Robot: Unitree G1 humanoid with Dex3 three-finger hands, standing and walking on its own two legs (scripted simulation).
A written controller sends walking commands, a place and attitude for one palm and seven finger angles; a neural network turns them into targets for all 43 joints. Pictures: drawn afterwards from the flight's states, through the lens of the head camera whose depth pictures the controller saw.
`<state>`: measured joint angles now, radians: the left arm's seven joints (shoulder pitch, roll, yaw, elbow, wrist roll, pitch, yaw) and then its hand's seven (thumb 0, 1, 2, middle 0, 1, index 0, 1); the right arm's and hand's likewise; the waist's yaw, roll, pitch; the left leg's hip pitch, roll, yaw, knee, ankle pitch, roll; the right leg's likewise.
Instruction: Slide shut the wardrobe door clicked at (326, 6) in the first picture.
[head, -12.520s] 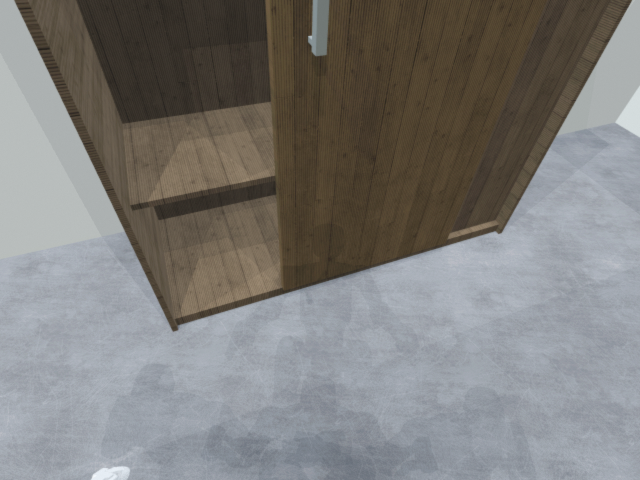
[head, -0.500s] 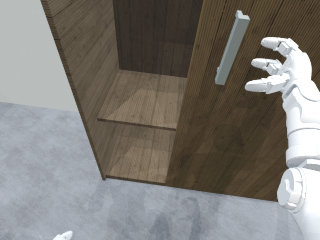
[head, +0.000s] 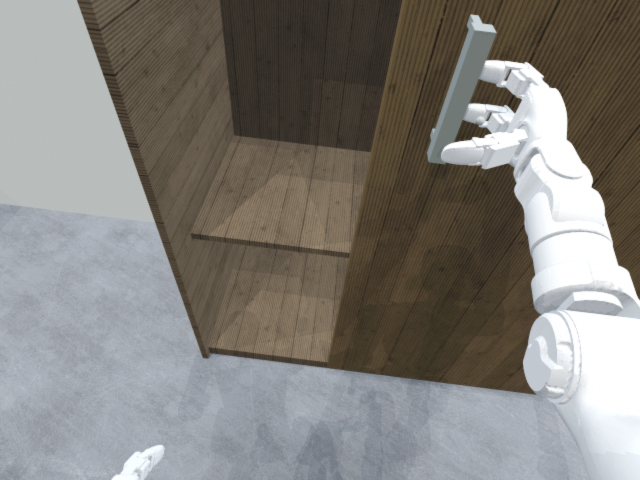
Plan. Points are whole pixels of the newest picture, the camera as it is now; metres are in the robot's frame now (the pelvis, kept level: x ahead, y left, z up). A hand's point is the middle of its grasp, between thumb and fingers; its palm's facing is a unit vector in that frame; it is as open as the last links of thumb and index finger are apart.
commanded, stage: feel for the door with the fingertips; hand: right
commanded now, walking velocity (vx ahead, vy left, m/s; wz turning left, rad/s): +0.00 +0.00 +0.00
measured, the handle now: (454, 93) +0.55 -0.09 +0.24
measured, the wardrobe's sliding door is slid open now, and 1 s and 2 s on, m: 0.39 0.39 0.39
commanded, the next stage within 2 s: slide the fingers in behind the handle in 0.58 s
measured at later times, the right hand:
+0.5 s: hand (487, 111) +0.50 -0.12 +0.25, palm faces +0.01 +1.00 -0.01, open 14.0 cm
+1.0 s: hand (487, 112) +0.50 -0.13 +0.24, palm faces +0.00 +1.00 +0.01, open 13.9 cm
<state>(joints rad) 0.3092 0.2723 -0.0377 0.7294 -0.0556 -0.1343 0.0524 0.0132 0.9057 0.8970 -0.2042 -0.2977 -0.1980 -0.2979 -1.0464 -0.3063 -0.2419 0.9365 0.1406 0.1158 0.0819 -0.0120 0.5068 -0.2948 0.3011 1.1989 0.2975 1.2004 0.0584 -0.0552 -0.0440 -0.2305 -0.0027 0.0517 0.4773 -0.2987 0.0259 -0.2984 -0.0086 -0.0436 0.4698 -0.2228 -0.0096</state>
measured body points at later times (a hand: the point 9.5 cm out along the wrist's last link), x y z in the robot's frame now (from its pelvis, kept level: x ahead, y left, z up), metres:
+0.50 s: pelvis +0.01 +0.00 +0.00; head +0.03 +0.03 +0.45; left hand +0.05 +0.28 -0.13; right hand +0.49 -0.18 +0.25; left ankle -0.03 +0.10 -0.74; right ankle +0.01 -0.12 -0.74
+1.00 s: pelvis +0.01 +0.00 +0.00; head +0.02 +0.02 +0.45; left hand +0.03 +0.26 -0.13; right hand +0.49 -0.18 +0.24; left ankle -0.03 +0.10 -0.74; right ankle +0.01 -0.12 -0.74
